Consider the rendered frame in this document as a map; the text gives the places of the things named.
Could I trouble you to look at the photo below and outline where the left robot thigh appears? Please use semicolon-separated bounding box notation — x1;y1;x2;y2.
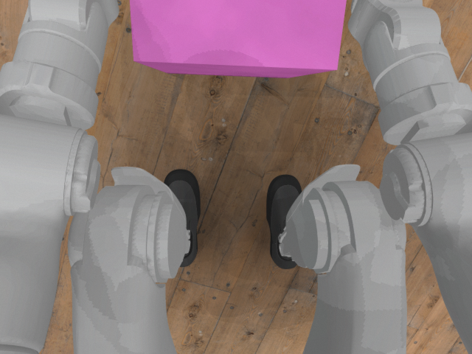
70;185;183;354

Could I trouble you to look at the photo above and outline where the carton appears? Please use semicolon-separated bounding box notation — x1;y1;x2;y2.
130;0;347;78

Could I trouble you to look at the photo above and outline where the robot thigh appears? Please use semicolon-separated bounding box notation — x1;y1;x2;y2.
70;185;183;354
296;181;407;354

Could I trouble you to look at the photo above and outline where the right robot upper arm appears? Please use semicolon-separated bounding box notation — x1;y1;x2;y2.
379;132;472;354

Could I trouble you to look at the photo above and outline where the right robot forearm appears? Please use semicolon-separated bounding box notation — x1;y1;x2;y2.
348;0;472;145

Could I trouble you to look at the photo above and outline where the left robot upper arm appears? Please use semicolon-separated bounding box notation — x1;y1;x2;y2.
0;114;100;354

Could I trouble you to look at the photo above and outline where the right robot thigh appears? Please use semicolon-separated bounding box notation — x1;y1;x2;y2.
296;181;407;354

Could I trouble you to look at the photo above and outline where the left robot forearm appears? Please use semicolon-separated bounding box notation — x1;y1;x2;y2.
0;0;119;131

